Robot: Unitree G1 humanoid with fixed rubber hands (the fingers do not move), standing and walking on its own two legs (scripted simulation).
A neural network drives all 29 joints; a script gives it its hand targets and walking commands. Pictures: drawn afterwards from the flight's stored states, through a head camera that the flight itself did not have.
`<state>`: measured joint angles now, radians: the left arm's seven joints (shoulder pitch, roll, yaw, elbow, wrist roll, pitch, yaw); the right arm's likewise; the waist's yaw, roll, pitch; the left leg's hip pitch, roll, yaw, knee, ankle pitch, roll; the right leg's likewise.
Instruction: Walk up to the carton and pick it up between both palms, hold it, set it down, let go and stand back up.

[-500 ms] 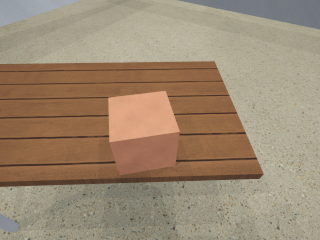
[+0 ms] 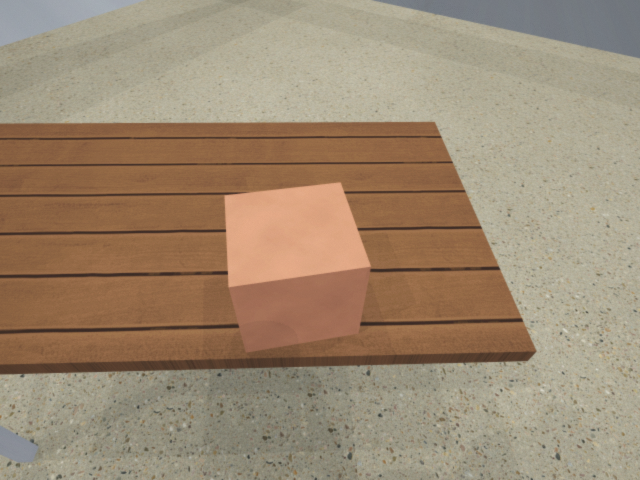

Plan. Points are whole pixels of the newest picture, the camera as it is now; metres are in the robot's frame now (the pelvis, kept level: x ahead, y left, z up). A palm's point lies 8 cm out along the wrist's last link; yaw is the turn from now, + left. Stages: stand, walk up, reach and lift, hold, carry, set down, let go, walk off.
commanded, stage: stand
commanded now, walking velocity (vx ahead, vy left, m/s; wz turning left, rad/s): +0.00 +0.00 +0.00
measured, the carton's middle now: (293, 266) +0.43 +0.05 -0.01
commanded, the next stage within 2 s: none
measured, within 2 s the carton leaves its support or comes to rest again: neither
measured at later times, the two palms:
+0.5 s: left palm out of the picture -0.02 +0.20 -0.15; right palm out of the picture -0.05 -0.18 -0.15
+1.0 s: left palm out of the picture -0.03 +0.21 -0.16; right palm out of the picture -0.05 -0.17 -0.14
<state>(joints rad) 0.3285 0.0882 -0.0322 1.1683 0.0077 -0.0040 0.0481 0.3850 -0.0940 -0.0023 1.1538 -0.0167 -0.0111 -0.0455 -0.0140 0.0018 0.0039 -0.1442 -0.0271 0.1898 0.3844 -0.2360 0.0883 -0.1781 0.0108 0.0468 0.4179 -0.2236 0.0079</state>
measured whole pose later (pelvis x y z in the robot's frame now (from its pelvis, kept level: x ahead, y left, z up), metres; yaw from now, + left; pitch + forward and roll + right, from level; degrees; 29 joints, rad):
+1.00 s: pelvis +0.01 +0.03 +0.00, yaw +0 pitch -1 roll -1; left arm 0.31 0.08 -0.01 1.19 0.01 0.01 0.05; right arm 0.37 -0.09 0.00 1.15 -0.01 -0.02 -0.05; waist -0.02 -0.02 0.03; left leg -0.13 -0.05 0.20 0.41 -0.27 0.12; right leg -0.16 -0.01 0.06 0.42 -0.24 0.04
